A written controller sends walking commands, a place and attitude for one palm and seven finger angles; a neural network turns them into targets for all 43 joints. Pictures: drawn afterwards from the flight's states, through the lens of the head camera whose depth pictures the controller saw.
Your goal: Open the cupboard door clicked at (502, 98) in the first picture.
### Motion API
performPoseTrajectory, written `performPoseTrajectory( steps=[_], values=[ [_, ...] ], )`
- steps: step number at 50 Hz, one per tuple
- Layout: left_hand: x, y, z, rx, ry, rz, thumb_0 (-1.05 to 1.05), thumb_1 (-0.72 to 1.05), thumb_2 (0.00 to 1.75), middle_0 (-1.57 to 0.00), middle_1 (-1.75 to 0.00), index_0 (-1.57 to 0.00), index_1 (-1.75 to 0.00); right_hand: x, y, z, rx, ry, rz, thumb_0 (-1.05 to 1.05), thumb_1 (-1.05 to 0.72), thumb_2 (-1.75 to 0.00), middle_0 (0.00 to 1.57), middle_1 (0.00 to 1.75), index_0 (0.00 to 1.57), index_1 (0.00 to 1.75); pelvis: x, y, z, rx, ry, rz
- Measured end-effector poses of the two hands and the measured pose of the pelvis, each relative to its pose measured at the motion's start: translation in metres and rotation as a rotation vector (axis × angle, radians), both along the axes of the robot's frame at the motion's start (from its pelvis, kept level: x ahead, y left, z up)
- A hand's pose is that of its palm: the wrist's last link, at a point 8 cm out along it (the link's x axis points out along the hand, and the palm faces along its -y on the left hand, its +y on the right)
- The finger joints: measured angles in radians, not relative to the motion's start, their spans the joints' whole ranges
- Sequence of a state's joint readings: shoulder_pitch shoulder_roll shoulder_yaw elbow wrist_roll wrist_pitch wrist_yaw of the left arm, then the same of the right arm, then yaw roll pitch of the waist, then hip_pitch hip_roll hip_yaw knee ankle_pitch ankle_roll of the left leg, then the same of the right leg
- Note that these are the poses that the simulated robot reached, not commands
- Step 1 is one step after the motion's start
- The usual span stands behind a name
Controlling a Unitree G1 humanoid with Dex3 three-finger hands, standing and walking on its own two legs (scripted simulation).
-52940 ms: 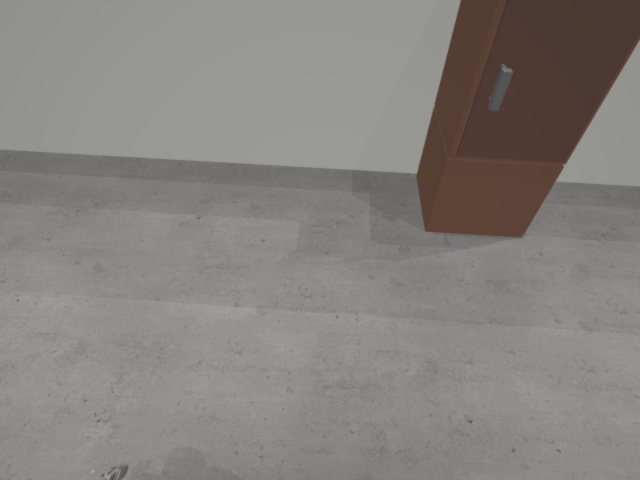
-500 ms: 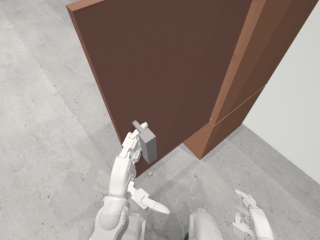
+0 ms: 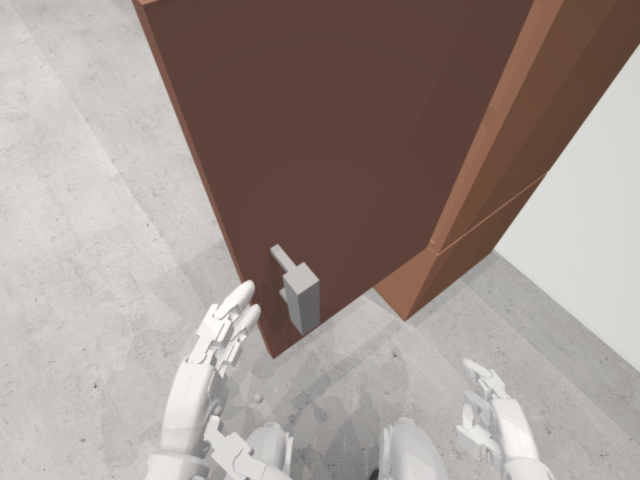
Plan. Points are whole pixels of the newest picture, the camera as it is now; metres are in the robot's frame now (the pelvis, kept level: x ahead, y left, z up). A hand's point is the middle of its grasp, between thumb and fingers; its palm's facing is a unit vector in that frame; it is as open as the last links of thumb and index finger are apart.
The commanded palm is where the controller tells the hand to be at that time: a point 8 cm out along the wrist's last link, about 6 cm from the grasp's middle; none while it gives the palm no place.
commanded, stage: slide the hand sideways off the handle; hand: left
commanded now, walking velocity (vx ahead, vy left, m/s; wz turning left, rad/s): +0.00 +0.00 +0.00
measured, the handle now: (292, 288) +0.33 +0.06 +0.05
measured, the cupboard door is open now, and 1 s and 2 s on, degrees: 90 90 90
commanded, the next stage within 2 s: draw the hand back to the body in 0.32 s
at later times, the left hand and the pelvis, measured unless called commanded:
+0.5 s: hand (224, 417) +0.19 +0.11 +0.06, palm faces -0.11 -0.99 -0.01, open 16.3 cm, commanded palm +0.16 +0.17 +0.07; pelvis -0.01 +0.00 -0.01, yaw +0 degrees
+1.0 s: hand (112, 392) +0.19 +0.18 +0.15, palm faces +0.02 -0.98 -0.22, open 15.9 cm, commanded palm +0.15 +0.23 +0.17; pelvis +0.01 +0.01 +0.06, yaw -1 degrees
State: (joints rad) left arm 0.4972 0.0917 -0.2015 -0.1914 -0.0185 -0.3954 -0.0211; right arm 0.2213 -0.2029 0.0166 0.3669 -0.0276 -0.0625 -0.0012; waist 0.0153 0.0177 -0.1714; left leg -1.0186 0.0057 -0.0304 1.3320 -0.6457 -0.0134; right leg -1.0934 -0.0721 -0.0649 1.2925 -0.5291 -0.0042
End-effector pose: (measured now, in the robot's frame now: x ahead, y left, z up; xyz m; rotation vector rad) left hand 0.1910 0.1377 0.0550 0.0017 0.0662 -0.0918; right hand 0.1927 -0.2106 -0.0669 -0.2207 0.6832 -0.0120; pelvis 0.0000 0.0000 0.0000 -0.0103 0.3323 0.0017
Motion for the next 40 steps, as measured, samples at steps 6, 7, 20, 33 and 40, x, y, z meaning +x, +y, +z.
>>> performPoseTrajectory(
  steps=[6,7,20,33,40],
  values=[
    [-0.009,0.014,-0.001,0.006,-0.002,0.011,-0.02,-0.50,0.30,-0.15,-0.30,-0.15,-0.30,0.000,-0.009,-0.001,-0.021,-0.006,-0.015,0.02,-0.90,-0.90,0.20,0.30,0.20,0.30,-0.001,-0.002,-0.004,-0.004,0.002,0.003],
    [-0.010,0.015,0.000,0.006,-0.004,0.009,-0.02,-0.50,0.30,-0.15,-0.30,-0.15,-0.30,-0.001,-0.010,-0.001,-0.023,-0.008,-0.017,0.02,-0.90,-0.90,0.20,0.30,0.20,0.30,-0.001,-0.003,-0.005,-0.005,0.002,0.003],
    [-0.023,0.032,-0.003,0.013,0.004,0.001,-0.02,-0.50,0.30,-0.15,-0.30,-0.15,-0.30,-0.009,-0.016,-0.003,-0.041,-0.028,-0.047,0.02,-0.90,-0.90,0.20,0.30,0.20,0.30,-0.009,-0.003,-0.010,-0.012,-0.003,0.003],
    [-0.024,0.050,0.045,0.059,-0.019,0.018,-0.02,-0.50,0.30,-0.15,-0.30,-0.15,-0.30,-0.023,-0.005,0.020,0.006,-0.023,-0.093,0.02,-0.90,-0.90,0.20,0.30,0.20,0.30,-0.007,0.001,0.014,-0.015,-0.065,-0.002],
    [-0.030,0.062,0.071,0.068,-0.022,0.020,-0.02,-0.50,0.30,-0.15,-0.30,-0.15,-0.30,-0.023,-0.006,0.048,-0.012,-0.064,-0.091,0.02,-0.90,-0.90,0.20,0.30,0.20,0.30,-0.001,0.004,0.034,-0.020,-0.109,0.004]
  ],
)
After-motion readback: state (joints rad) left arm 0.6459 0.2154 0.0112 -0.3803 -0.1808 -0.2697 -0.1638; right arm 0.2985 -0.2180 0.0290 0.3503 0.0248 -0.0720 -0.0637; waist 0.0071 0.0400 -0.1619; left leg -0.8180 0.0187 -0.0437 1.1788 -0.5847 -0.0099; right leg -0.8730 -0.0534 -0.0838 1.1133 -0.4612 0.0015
